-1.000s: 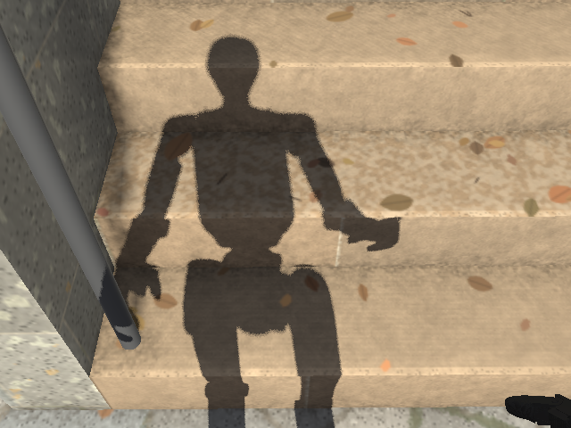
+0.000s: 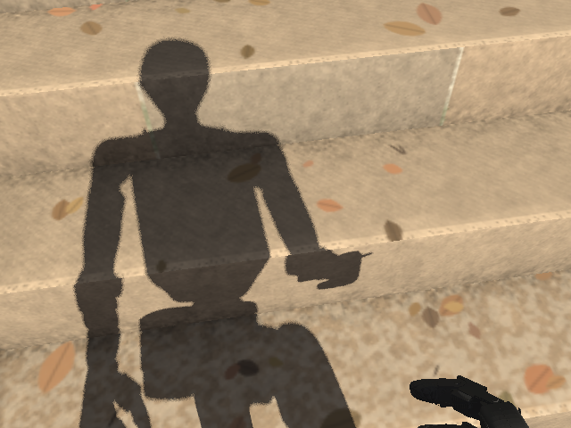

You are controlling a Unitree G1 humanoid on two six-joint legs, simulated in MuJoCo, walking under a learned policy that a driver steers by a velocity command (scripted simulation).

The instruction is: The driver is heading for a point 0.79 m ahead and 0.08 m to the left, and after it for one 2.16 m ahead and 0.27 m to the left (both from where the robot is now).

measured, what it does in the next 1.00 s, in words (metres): climbs, turning left: right foot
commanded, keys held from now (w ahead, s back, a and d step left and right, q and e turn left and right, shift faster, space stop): q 0.34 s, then no key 0.36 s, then w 0.30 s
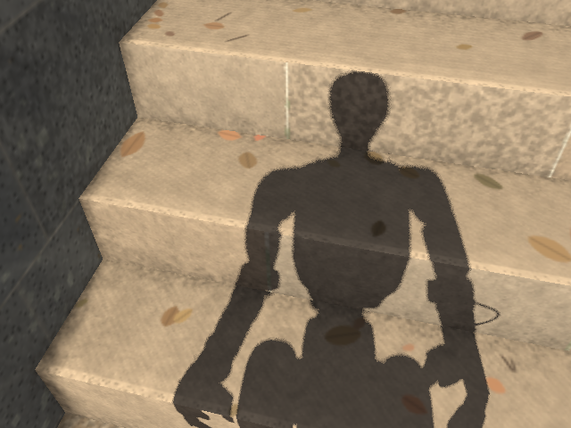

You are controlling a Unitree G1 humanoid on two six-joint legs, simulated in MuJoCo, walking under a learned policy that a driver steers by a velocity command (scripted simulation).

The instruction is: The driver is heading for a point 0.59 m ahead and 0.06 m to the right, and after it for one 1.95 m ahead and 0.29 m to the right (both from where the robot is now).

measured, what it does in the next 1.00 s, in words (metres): climbs: left foot, then right foot 0.18 m higher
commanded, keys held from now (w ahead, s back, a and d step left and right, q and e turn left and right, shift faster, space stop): w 0.54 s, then w+e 0.46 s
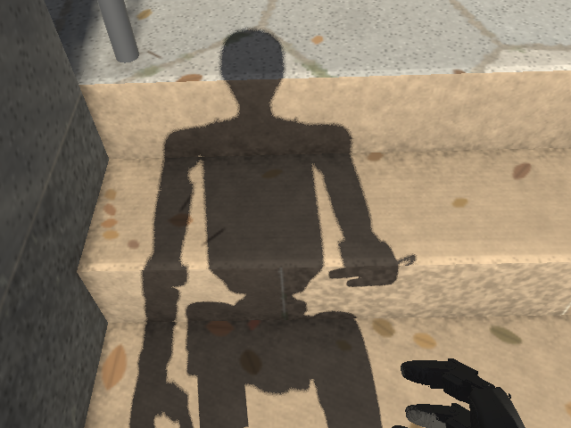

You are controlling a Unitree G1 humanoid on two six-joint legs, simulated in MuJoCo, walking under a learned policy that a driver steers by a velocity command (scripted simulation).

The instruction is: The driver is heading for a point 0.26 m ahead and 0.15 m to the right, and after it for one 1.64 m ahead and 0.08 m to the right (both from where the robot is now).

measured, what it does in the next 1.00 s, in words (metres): climbs: right foot 0.18 m higher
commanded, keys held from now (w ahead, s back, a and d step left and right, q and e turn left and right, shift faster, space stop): w+e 0.16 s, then e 0.24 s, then no key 0.36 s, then q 0.24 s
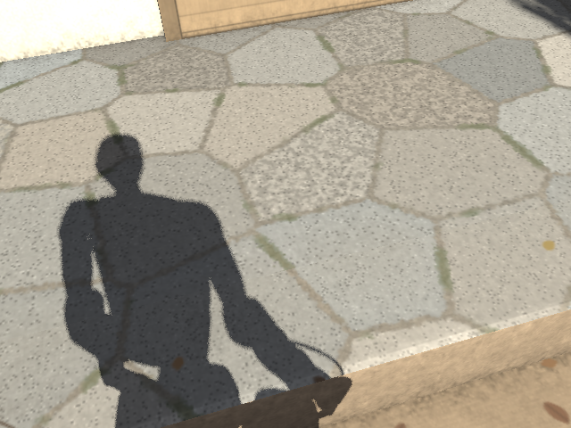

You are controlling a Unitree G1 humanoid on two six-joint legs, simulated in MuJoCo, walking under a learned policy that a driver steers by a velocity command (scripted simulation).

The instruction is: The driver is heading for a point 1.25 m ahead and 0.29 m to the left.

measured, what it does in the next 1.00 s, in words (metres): steps on the spot, turning left: left foot, then left foot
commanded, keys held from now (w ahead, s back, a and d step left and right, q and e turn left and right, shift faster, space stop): q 0.58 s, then no key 0.42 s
